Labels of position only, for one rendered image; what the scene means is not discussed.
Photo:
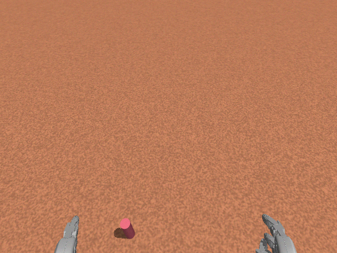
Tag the right robot hand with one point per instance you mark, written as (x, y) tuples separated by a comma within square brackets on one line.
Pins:
[(279, 242)]

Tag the can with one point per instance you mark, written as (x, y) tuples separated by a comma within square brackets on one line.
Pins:
[(127, 228)]

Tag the left robot hand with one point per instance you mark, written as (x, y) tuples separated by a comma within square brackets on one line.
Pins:
[(68, 243)]

